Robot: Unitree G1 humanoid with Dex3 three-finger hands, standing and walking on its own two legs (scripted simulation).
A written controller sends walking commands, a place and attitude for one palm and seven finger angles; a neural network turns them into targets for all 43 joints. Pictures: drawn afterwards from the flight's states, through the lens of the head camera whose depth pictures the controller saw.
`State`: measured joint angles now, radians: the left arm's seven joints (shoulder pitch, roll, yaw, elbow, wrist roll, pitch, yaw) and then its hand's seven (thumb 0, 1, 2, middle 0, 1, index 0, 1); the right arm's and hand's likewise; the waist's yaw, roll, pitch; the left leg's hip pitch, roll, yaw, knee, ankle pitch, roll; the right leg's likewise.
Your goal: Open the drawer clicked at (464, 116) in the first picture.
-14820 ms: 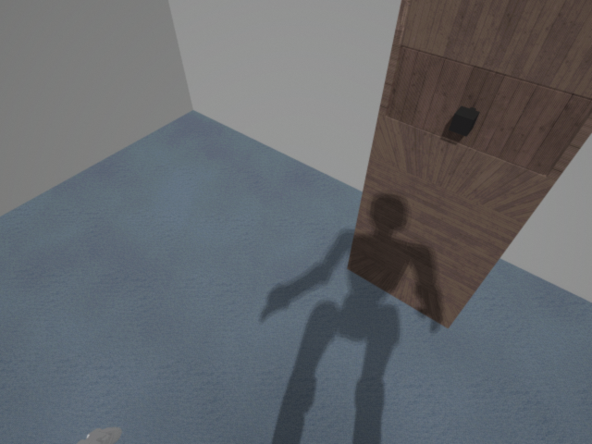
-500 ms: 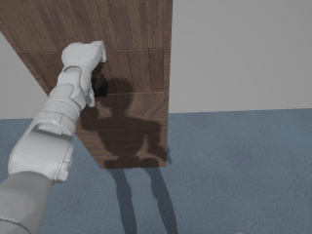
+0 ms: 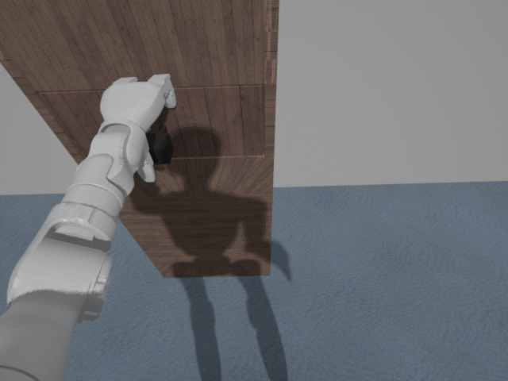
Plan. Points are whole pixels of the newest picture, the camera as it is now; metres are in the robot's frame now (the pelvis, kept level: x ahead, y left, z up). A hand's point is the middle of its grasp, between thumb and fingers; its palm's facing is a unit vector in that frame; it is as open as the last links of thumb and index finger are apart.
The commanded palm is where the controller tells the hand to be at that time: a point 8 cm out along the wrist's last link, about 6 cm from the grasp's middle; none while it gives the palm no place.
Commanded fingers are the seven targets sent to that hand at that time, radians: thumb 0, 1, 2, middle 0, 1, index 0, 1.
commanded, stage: move the hooked fingers above the handle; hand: left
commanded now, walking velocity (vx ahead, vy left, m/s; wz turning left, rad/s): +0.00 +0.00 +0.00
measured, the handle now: (160, 141) +0.53 +0.16 +0.06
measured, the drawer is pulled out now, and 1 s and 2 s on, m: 0.00 0.00 0.00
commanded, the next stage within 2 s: lower the fingers behind the handle in 1.24 s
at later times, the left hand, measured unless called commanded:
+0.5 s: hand (161, 131) +0.49 +0.13 +0.12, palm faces +0.02 -0.05 -1.00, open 13.8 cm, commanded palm +0.47 +0.17 +0.18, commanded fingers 0.00 -0.50 0.30 -0.30 -1.20 -0.30 -1.20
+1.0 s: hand (141, 151) +0.46 +0.17 +0.11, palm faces -0.13 +0.00 -0.99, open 13.8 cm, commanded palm +0.48 +0.18 +0.18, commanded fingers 0.00 -0.50 0.30 -0.30 -1.20 -0.30 -1.20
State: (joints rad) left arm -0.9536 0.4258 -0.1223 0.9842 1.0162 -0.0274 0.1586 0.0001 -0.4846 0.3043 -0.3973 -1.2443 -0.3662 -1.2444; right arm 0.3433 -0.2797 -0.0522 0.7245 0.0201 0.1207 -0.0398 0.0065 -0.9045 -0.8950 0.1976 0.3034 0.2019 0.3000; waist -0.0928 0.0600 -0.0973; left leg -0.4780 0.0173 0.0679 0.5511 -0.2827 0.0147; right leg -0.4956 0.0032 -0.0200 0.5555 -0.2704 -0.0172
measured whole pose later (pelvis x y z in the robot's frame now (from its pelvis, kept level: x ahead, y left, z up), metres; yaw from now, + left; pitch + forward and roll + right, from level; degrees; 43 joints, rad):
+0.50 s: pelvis +0.01 +0.00 +0.00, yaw +2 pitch +11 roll +1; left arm -0.92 0.36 -0.21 0.86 0.99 -0.04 0.12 0.00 -0.49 0.30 -0.33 -1.20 -0.32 -1.20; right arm 0.24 -0.27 -0.05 0.68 0.02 0.13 -0.04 0.00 -0.90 -0.89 0.20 0.30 0.20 0.30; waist -0.05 0.05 -0.08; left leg -0.43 0.00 0.05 0.54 -0.30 0.01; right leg -0.45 -0.01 -0.04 0.57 -0.30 -0.02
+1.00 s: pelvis +0.00 -0.01 +0.00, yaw +2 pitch +9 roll +0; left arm -0.90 0.45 -0.23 0.88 0.95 -0.08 -0.01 0.00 -0.48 0.30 -0.32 -1.20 -0.33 -1.21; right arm 0.32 -0.29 -0.05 0.69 0.04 0.13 -0.07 0.01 -0.90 -0.89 0.20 0.30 0.20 0.30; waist -0.06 0.05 -0.05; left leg -0.41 0.01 0.03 0.52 -0.26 0.00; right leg -0.42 0.00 -0.05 0.54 -0.27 -0.03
